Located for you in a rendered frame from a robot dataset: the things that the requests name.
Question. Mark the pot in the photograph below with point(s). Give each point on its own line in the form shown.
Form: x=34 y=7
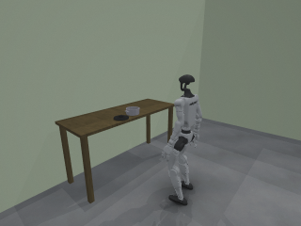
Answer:
x=132 y=110

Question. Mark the right robot upper arm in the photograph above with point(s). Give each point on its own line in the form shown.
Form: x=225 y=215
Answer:
x=198 y=110

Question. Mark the lid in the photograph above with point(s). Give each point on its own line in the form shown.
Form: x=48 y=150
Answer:
x=124 y=118

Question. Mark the left robot hand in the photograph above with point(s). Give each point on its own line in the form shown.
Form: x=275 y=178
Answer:
x=167 y=150

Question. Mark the right robot shin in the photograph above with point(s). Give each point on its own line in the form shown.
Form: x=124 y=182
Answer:
x=184 y=168

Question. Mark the right robot forearm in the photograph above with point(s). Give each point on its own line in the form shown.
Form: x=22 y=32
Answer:
x=197 y=125

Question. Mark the right robot hand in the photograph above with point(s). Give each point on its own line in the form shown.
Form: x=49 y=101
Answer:
x=195 y=138

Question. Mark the left robot forearm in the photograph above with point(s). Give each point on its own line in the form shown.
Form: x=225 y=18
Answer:
x=175 y=134

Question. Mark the left robot upper arm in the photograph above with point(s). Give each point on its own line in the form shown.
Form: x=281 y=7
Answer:
x=179 y=104

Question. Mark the left robot foot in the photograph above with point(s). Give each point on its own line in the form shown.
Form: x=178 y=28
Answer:
x=176 y=199

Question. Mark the table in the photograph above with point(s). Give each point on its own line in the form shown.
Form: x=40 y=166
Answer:
x=95 y=122

